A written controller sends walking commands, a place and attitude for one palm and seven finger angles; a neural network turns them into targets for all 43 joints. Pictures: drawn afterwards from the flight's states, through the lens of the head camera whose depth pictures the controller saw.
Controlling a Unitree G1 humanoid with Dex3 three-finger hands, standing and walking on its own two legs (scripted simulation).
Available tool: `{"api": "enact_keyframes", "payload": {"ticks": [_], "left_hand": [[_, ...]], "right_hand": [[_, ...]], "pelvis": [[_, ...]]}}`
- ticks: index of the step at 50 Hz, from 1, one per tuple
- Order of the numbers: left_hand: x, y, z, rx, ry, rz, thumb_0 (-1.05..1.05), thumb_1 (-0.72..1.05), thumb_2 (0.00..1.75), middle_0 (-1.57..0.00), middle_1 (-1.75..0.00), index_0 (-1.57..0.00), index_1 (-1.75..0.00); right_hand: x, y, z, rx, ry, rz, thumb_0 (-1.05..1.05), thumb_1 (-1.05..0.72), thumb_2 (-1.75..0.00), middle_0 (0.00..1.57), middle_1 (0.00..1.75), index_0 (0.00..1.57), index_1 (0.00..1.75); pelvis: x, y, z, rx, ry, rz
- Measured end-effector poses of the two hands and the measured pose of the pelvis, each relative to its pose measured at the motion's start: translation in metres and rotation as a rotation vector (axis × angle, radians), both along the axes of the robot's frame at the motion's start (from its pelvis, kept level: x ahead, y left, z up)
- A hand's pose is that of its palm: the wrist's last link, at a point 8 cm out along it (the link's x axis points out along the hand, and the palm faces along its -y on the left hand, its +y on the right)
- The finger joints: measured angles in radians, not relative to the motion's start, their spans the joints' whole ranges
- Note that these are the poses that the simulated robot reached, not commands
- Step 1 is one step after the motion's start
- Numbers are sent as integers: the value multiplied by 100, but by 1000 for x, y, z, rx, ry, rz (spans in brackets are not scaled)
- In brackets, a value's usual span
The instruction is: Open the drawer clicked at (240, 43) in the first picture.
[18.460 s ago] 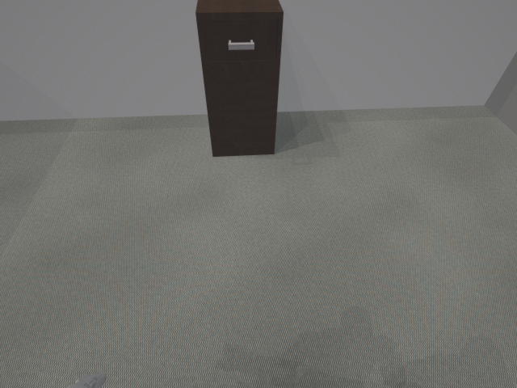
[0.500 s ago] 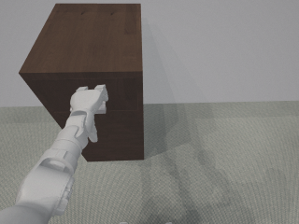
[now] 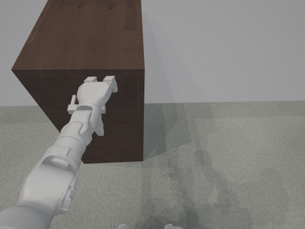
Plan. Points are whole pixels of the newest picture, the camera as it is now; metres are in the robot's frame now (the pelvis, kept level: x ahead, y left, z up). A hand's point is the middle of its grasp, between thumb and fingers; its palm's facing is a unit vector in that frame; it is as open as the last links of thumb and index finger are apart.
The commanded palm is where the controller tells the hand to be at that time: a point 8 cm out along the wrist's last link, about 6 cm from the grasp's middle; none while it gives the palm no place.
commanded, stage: lower the fingers behind the handle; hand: left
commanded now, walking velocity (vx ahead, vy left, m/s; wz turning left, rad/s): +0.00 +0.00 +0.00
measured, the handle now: (88, 103) +0.52 +0.18 -0.04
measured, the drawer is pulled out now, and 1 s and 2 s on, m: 0.00 0.00 0.00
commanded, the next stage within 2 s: close the thumb around the handle in 1.40 s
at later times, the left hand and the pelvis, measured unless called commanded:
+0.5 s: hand (91, 109) +0.48 +0.16 -0.02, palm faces -0.03 -0.08 -1.00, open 13.8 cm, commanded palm +0.45 +0.16 +0.02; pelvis +0.00 +0.00 -0.02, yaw +0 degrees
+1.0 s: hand (89, 120) +0.47 +0.17 -0.06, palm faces -0.08 -0.03 -1.00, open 13.7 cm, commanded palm +0.46 +0.16 -0.01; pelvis -0.02 +0.00 -0.04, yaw +0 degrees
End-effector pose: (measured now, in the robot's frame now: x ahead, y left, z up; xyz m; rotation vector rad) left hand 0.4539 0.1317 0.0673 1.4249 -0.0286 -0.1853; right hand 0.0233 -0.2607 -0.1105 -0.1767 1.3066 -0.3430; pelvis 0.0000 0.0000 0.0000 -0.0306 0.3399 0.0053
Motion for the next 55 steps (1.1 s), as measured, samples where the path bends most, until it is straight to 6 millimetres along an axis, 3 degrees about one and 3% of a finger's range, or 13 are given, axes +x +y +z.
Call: {"api": "enact_keyframes", "payload": {"ticks": [3,6,12,16,22,29,36,45,55], "left_hand": [[1,6,-9,17,-95,6,0,-49,30,-32,-120,-32,-120],[-2,28,-25,87,-151,99,1,-49,30,-32,-120,-32,-120],[-11,68,-46,172,-53,285,0,-49,30,-32,-120,-32,-120],[-6,62,-35,114,3,252,0,-49,30,-31,-118,-32,-120],[8,29,-24,70,-27,89,0,-49,30,-32,-119,-32,-120],[-3,35,-48,96,-78,136,0,-49,30,-33,-123,-31,-121],[-6,35,-52,126,-108,176,0,-49,30,-33,-121,-28,-122],[-5,37,-71,120,21,185,0,-49,30,-32,-120,-31,-121],[-4,43,-79,100,-75,135,0,-49,30,-31,-120,-33,-120]], "right_hand": [[-3,-2,-7,-8,3,3,0,-91,-90,20,30,21,30],[-6,-2,-20,12,30,17,0,-91,-90,20,30,20,30],[-8,6,-30,65,90,25,0,-91,-90,20,30,20,30],[-4,7,-22,49,89,29,0,-91,-90,20,30,21,30],[2,-2,-14,-1,52,28,0,-91,-90,20,30,21,30],[1,-5,-25,14,42,33,0,-91,-90,20,30,20,30],[-6,2,-34,40,57,35,0,-91,-90,20,30,21,30],[-26,2,-33,25,63,12,0,-91,-90,20,30,21,30],[-44,-5,-46,10,125,19,0,-91,-90,20,30,21,30]], "pelvis": [[-2,1,-8,2,33,-15],[-5,2,-15,4,63,-20],[-5,1,-16,0,71,0],[0,-1,-10,-6,54,21],[5,-1,-12,-15,58,23],[0,1,-23,-8,85,-2],[-9,-2,-27,-9,93,5],[-15,-4,-30,-11,101,5],[-17,-2,-45,-18,139,6]]}}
